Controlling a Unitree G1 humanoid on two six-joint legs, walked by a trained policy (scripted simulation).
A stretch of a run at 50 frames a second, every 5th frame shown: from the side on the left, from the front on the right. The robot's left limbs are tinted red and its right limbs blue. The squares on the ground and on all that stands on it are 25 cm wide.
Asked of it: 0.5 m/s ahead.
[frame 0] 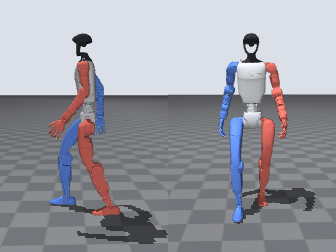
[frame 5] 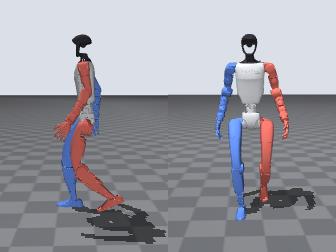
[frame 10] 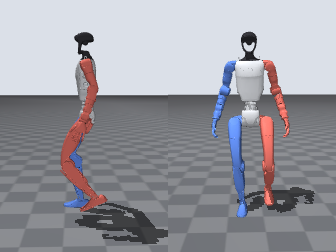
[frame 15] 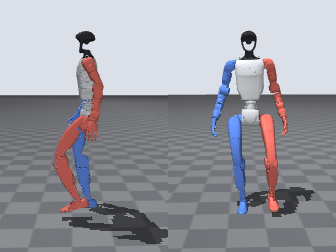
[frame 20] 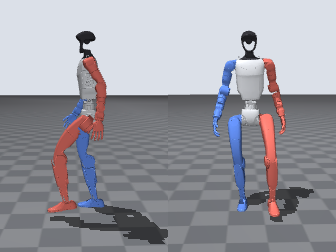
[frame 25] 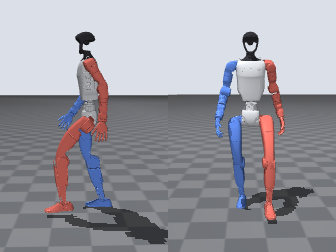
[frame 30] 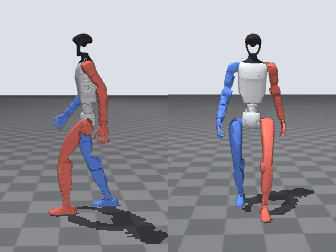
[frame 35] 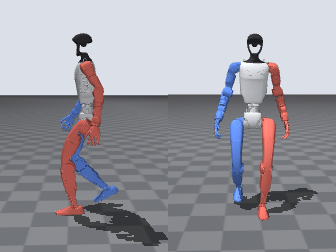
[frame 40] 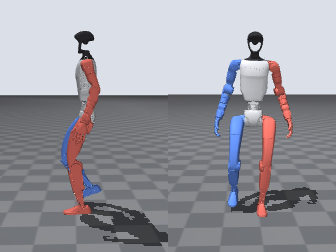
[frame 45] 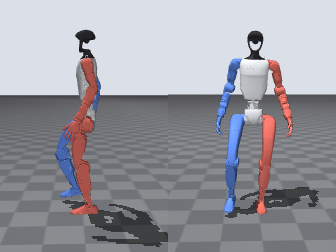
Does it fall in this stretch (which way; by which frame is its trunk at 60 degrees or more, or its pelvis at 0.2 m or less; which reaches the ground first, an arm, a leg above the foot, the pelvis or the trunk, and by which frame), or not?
no
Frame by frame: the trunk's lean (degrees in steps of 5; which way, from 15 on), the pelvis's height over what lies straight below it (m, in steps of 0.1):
0: 5, 0.8
5: 5, 0.8
10: 5, 0.8
15: 5, 0.8
20: 5, 0.8
25: 5, 0.8
30: 5, 0.8
35: 5, 0.8
40: 5, 0.8
45: 5, 0.8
